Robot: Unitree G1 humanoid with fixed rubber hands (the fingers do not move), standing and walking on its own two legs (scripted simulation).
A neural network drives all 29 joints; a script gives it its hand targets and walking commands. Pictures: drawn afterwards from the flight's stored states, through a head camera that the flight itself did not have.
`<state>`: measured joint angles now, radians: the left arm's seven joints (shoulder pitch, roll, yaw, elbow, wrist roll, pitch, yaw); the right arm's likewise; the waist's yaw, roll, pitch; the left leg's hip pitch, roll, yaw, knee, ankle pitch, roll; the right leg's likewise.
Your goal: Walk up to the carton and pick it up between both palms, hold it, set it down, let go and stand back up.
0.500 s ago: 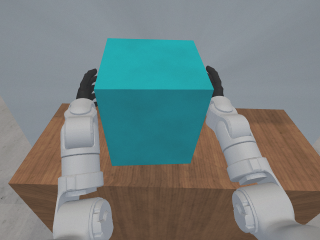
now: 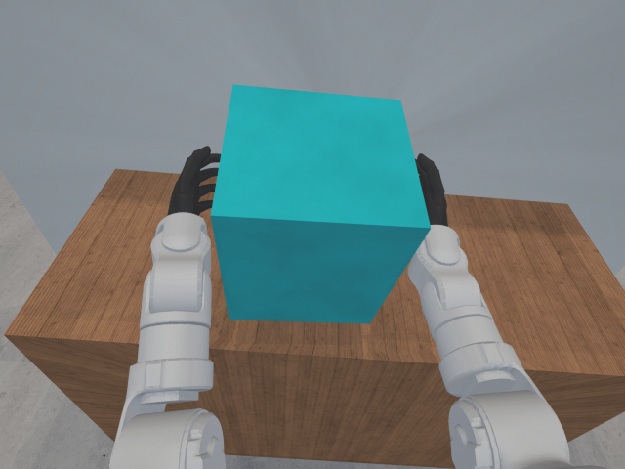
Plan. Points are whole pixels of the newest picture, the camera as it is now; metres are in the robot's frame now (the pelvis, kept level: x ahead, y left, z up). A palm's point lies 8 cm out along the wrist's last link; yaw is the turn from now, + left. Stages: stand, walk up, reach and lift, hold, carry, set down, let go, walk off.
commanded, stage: set down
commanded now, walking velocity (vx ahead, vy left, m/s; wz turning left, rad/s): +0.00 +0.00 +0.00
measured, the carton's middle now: (308, 217) +0.41 -0.02 +0.12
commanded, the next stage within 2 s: none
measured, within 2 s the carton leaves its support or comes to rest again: neither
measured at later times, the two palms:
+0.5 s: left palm (207, 211) +0.40 +0.11 +0.15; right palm (438, 218) +0.38 -0.19 +0.14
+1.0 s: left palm (228, 221) +0.41 +0.09 +0.12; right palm (444, 223) +0.39 -0.21 +0.12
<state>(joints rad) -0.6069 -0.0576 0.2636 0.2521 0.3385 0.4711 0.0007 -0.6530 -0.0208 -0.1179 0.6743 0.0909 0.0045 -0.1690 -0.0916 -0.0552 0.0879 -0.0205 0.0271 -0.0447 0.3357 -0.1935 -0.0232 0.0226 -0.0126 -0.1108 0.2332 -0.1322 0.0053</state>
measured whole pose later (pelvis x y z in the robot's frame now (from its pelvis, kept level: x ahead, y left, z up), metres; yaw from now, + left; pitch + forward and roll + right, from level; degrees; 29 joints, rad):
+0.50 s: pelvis +0.00 +0.00 +0.00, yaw -1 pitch -5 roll -1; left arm -0.69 -0.08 0.32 0.48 0.35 0.39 0.03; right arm -0.74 -0.03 -0.25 0.87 -0.01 -0.04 -0.11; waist -0.08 -0.04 0.05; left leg -0.03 0.03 -0.02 0.30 -0.18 -0.02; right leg -0.02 -0.01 -0.09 0.24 -0.13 0.00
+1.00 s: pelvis +0.01 -0.01 +0.00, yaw -3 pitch +0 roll +0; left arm -0.73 -0.10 0.36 0.67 0.33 0.25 0.08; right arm -0.79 -0.05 -0.34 0.99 -0.10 -0.11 -0.07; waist -0.05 -0.02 0.01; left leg -0.11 0.04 0.00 0.29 -0.17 -0.04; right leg -0.12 0.00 -0.07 0.26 -0.13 -0.01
